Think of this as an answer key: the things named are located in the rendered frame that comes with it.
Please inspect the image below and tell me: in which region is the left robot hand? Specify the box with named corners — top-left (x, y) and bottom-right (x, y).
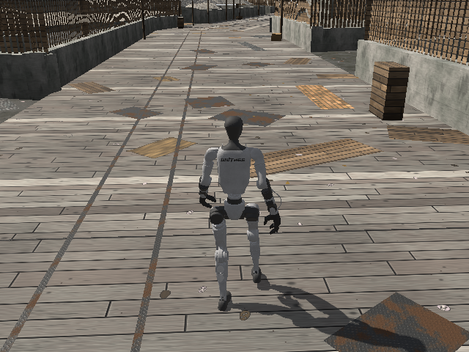
top-left (199, 195), bottom-right (216, 208)

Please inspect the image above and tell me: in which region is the robot left forearm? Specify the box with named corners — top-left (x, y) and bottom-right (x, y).
top-left (199, 176), bottom-right (209, 198)

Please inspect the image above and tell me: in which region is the right robot upper arm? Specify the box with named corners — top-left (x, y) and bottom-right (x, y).
top-left (249, 147), bottom-right (268, 189)

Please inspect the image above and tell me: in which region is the robot right forearm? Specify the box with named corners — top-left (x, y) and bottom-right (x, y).
top-left (261, 178), bottom-right (278, 215)

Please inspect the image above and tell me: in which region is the right robot hand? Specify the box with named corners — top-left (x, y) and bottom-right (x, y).
top-left (264, 213), bottom-right (281, 234)

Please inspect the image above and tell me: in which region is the robot torso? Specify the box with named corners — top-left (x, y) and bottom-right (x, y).
top-left (217, 144), bottom-right (251, 220)

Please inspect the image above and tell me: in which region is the left robot upper arm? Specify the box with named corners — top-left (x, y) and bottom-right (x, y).
top-left (200, 147), bottom-right (219, 186)

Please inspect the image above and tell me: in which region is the left robot shin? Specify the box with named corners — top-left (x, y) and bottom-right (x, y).
top-left (215, 250), bottom-right (228, 301)

